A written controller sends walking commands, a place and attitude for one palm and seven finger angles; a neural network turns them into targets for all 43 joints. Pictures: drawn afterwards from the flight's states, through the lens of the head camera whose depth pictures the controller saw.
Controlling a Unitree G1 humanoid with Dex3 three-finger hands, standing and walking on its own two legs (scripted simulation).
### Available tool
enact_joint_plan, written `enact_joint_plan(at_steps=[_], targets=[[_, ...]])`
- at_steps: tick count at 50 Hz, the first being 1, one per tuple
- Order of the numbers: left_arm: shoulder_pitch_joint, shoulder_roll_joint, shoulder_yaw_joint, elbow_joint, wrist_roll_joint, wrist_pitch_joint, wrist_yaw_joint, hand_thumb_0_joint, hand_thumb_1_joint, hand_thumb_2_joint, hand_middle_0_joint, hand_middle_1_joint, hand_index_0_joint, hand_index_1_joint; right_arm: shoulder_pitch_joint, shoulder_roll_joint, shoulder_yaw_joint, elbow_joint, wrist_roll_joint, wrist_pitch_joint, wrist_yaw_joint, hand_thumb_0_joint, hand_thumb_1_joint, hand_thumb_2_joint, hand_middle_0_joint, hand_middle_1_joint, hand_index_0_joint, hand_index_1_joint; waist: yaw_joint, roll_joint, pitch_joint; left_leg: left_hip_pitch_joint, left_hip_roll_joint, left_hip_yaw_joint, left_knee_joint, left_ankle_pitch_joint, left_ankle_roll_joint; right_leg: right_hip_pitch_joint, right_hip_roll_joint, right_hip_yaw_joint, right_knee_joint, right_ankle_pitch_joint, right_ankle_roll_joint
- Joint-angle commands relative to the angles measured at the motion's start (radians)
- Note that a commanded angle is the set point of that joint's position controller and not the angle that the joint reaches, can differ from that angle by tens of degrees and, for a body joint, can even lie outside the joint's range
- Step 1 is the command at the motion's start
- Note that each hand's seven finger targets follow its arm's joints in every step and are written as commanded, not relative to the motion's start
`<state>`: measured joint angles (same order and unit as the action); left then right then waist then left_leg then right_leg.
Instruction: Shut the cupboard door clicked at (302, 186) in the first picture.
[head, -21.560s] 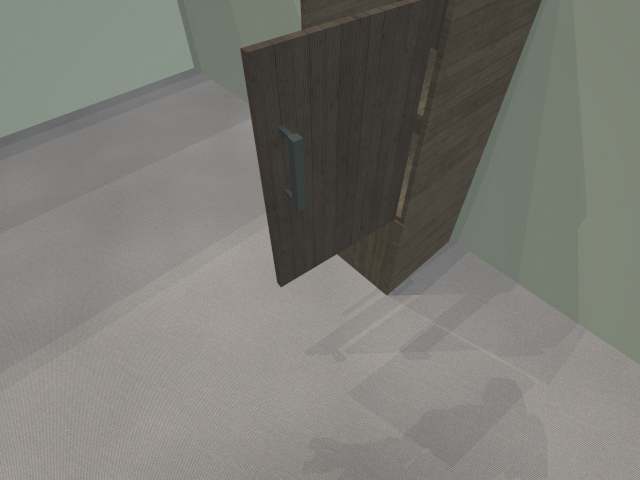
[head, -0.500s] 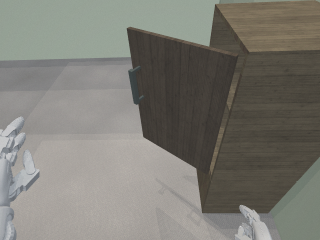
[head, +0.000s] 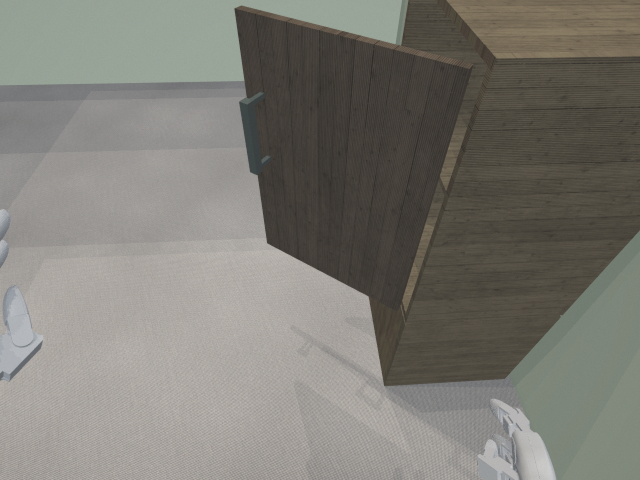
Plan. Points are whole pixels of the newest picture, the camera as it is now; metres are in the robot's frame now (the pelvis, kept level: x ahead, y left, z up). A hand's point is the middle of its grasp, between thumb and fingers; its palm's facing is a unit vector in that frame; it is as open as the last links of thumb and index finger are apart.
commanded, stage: step back with the hand held close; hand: left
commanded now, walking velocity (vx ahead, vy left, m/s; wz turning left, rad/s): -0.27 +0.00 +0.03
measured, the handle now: (257, 134) +0.72 +0.17 +0.04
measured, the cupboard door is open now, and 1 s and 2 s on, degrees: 53 53 53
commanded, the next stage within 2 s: stop stepping back and stand still in 1.06 s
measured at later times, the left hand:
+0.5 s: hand out of the picture +0.14 +0.27 +0.17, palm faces +0.50 -0.73 -0.48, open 7.4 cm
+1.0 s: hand out of the picture +0.07 +0.26 +0.17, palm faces +0.50 -0.77 -0.39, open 7.4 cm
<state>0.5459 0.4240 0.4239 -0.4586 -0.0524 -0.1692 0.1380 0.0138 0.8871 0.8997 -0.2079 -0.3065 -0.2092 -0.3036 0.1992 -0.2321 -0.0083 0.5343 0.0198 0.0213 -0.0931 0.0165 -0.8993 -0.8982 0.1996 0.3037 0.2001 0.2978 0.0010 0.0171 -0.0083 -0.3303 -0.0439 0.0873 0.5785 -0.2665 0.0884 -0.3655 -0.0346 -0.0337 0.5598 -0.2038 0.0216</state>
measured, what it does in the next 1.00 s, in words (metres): walks backwards: right foot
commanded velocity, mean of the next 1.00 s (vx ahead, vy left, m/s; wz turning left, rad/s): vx -0.37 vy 0.00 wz -0.04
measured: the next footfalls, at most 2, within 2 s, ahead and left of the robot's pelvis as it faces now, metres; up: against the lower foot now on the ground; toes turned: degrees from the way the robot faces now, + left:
right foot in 0.96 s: -0.20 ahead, -0.16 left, +0.00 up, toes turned +3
left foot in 1.28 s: -0.02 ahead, +0.07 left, +0.00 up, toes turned -1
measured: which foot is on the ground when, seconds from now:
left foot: down 0.00-1.00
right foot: down 0.00-0.72, up 0.74-0.94, down 0.96-1.00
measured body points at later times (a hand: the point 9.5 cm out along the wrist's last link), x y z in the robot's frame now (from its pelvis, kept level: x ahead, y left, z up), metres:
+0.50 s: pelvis -0.05 -0.01 -0.02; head -0.04 +0.01 +0.43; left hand +0.11 +0.30 +0.19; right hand +0.12 -0.25 -0.09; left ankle +0.03 +0.06 -0.73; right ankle +0.04 -0.14 -0.73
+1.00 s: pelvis -0.13 -0.02 +0.00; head -0.09 +0.01 +0.44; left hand +0.04 +0.30 +0.19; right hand +0.08 -0.23 -0.08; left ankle +0.03 +0.07 -0.73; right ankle -0.24 -0.16 -0.73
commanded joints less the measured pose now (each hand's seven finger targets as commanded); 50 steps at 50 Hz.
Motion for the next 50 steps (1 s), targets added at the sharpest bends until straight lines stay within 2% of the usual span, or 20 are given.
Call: enact_joint_plan(at_steps=[1,8,11,17,20,22,24,27,30,32,34,36,37,39,41,43,46,48,49,50], targets=[[-0.068,0.165,0.142,-0.191,0.020,-0.079,0.030,0.000,0.900,0.900,-0.200,-0.300,-0.200,-0.300,-0.082,-0.143,-0.051,-0.154,-0.002,-0.065,-0.014,0.000,-0.900,-0.900,0.200,0.300,0.200,0.300,-0.002,0.060,-0.062,-0.419,0.198,-0.236,-0.272,-0.335,0.023,0.372,-0.009,0.110,0.088,0.109,-0.018],[-0.107,0.155,0.127,-0.241,0.031,-0.111,0.035,0.000,0.900,0.900,-0.200,-0.300,-0.200,-0.300,-0.064,-0.138,-0.047,-0.139,-0.010,-0.100,-0.005,0.000,-0.900,-0.900,0.200,0.300,0.200,0.300,-0.011,0.024,-0.051,-0.393,0.160,-0.233,-0.194,-0.382,0.010,0.268,-0.037,0.164,0.016,-0.034,-0.040],[-0.109,0.159,0.137,-0.222,0.036,-0.121,0.043,0.000,0.900,0.900,-0.200,-0.300,-0.200,-0.300,-0.057,-0.142,-0.047,-0.129,-0.017,-0.111,-0.005,0.000,-0.900,-0.900,0.200,0.300,0.200,0.300,-0.011,0.043,-0.030,-0.414,0.167,-0.241,-0.201,-0.432,0.013,0.243,-0.027,0.166,0.004,-0.117,-0.040],[-0.094,0.190,0.187,-0.227,0.053,-0.150,0.040,0.000,0.900,0.900,-0.200,-0.300,-0.200,-0.300,-0.073,-0.151,-0.053,-0.125,-0.023,-0.133,-0.004,0.000,-0.900,-0.900,0.200,0.300,0.200,0.300,-0.001,0.162,-0.058,-0.583,0.261,-0.339,-0.336,-0.483,0.048,0.438,0.070,0.088,0.226,0.082,-0.009],[-0.065,0.173,0.183,-0.221,0.042,-0.157,0.028,0.000,0.900,0.900,-0.200,-0.300,-0.200,-0.300,-0.063,-0.144,-0.058,-0.121,-0.020,-0.135,0.002,0.000,-0.900,-0.900,0.200,0.300,0.200,0.300,-0.005,0.074,-0.072,-0.557,0.240,-0.302,-0.260,-0.387,0.039,0.427,0.063,0.128,0.216,0.163,-0.018],[-0.070,0.179,0.192,-0.225,0.045,-0.161,0.022,0.000,0.900,0.900,-0.200,-0.300,-0.200,-0.300,-0.063,-0.148,-0.062,-0.114,-0.024,-0.138,0.007,0.000,-0.900,-0.900,0.200,0.300,0.200,0.300,-0.008,0.088,-0.084,-0.555,0.218,-0.282,-0.233,-0.399,0.035,0.418,0.048,0.168,0.204,0.189,-0.027],[-0.085,0.161,0.167,-0.237,0.041,-0.161,0.020,0.000,0.900,0.900,-0.200,-0.300,-0.200,-0.300,-0.058,-0.139,-0.062,-0.112,-0.018,-0.137,0.010,0.000,-0.900,-0.900,0.200,0.300,0.200,0.300,-0.011,0.033,-0.090,-0.530,0.183,-0.245,-0.169,-0.408,0.020,0.367,0.016,0.226,0.153,0.153,-0.040],[-0.106,0.190,0.179,-0.253,0.042,-0.161,0.027,0.000,0.900,0.900,-0.200,-0.300,-0.200,-0.300,-0.052,-0.131,-0.067,-0.102,-0.024,-0.135,0.015,0.000,-0.900,-0.900,0.200,0.300,0.200,0.300,-0.017,-0.035,-0.076,-0.413,0.116,-0.207,-0.029,-0.384,-0.016,0.183,-0.087,0.370,-0.025,-0.011,-0.090],[-0.076,0.200,0.165,-0.264,0.026,-0.161,0.041,0.000,0.900,0.900,-0.200,-0.300,-0.200,-0.300,-0.045,-0.104,-0.058,-0.091,-0.025,-0.123,0.026,0.000,-0.900,-0.900,0.200,0.300,0.200,0.300,-0.028,-0.104,-0.099,-0.186,0.079,-0.180,0.039,-0.239,-0.048,-0.029,-0.140,0.362,-0.151,-0.126,-0.111],[-0.040,0.220,0.193,-0.267,0.024,-0.167,0.052,0.000,0.900,0.900,-0.200,-0.300,-0.200,-0.300,-0.045,-0.109,-0.064,-0.089,-0.023,-0.117,0.023,0.000,-0.900,-0.900,0.200,0.300,0.200,0.300,-0.031,-0.056,-0.117,-0.152,0.090,-0.190,-0.007,-0.236,-0.040,-0.037,-0.113,0.308,-0.153,-0.141,-0.097],[-0.033,0.202,0.186,-0.290,0.025,-0.175,0.052,0.000,0.900,0.900,-0.200,-0.300,-0.200,-0.300,-0.051,-0.116,-0.059,-0.102,-0.016,-0.119,0.016,0.000,-0.900,-0.900,0.200,0.300,0.200,0.300,-0.034,0.022,-0.123,-0.230,0.148,-0.247,-0.138,-0.310,-0.011,0.045,-0.023,0.205,-0.042,-0.118,-0.053],[-0.033,0.189,0.212,-0.287,0.036,-0.181,0.051,0.000,0.900,0.900,-0.200,-0.300,-0.200,-0.300,-0.073,-0.141,-0.064,-0.107,-0.017,-0.137,0.003,0.000,-0.900,-0.900,0.200,0.300,0.200,0.300,-0.021,0.232,-0.132,-0.498,0.307,-0.390,-0.374,-0.530,0.054,0.306,0.103,0.086,0.271,-0.004,-0.005],[-0.046,0.196,0.215,-0.288,0.036,-0.179,0.045,0.000,0.900,0.900,-0.200,-0.300,-0.200,-0.300,-0.095,-0.133,-0.067,-0.107,-0.022,-0.148,-0.001,0.000,-0.900,-0.900,0.200,0.300,0.200,0.300,-0.010,0.281,-0.134,-0.533,0.372,-0.449,-0.436,-0.500,0.070,0.345,0.138,0.062,0.374,-0.046,0.006],[-0.041,0.196,0.221,-0.282,0.028,-0.177,0.035,0.000,0.900,0.900,-0.200,-0.300,-0.200,-0.300,-0.085,-0.128,-0.083,-0.086,-0.024,-0.172,0.005,0.000,-0.900,-0.900,0.200,0.300,0.200,0.300,-0.005,0.174,-0.148,-0.424,0.400,-0.400,-0.412,-0.423,0.067,0.276,0.147,0.074,0.443,-0.192,0.002],[-0.002,0.157,0.183,-0.238,0.005,-0.167,0.029,0.000,0.900,0.900,-0.200,-0.300,-0.200,-0.300,-0.076,-0.115,-0.075,-0.068,-0.029,-0.185,0.013,0.000,-0.900,-0.900,0.200,0.300,0.200,0.300,-0.001,0.167,-0.098,-0.321,0.379,-0.351,-0.405,-0.359,0.042,0.196,0.128,0.044,0.315,-0.270,-0.013],[-0.035,0.119,0.113,-0.252,-0.009,-0.170,0.022,0.000,0.900,0.900,-0.200,-0.300,-0.200,-0.300,-0.068,-0.092,-0.055,-0.032,-0.035,-0.201,0.017,0.000,-0.900,-0.900,0.200,0.300,0.200,0.300,-0.005,0.159,-0.108,-0.076,0.343,-0.307,-0.371,-0.158,0.005,0.089,0.099,0.034,0.077,-0.302,-0.021],[-0.127,0.130,0.068,-0.276,-0.007,-0.181,0.019,0.000,0.900,0.900,-0.200,-0.300,-0.200,-0.300,-0.062,-0.108,-0.052,0.019,-0.042,-0.204,0.024,0.000,-0.900,-0.900,0.200,0.300,0.200,0.300,-0.003,0.151,-0.194,0.208,0.325,-0.243,-0.261,0.241,-0.059,0.051,0.064,0.071,-0.231,-0.133,-0.029],[-0.186,0.166,0.084,-0.291,0.005,-0.185,0.023,0.000,0.900,0.900,-0.200,-0.300,-0.200,-0.300,-0.070,-0.106,-0.057,0.029,-0.042,-0.197,0.020,0.000,-0.900,-0.900,0.200,0.300,0.200,0.300,0.003,0.143,-0.260,0.331,0.274,-0.130,-0.148,0.539,-0.080,0.046,0.033,0.081,-0.254,0.088,-0.028],[-0.213,0.189,0.101,-0.303,0.004,-0.187,0.024,0.000,0.900,0.900,-0.200,-0.300,-0.200,-0.300,-0.088,-0.107,-0.061,0.018,-0.036,-0.200,0.016,0.000,-0.900,-0.900,0.200,0.300,0.200,0.300,0.010,0.129,-0.304,0.371,0.263,-0.093,-0.122,0.585,-0.082,0.053,0.035,0.067,-0.222,0.155,-0.015],[-0.232,0.193,0.099,-0.324,0.004,-0.187,0.021,0.000,0.900,0.900,-0.200,-0.300,-0.200,-0.300,-0.075,-0.086,-0.066,0.009,-0.029,-0.191,0.015,0.000,-0.900,-0.900,0.200,0.300,0.200,0.300,-0.012,0.080,-0.355,0.442,0.229,-0.051,-0.084,0.635,-0.086,0.018,0.021,0.078,-0.201,0.268,-0.007]])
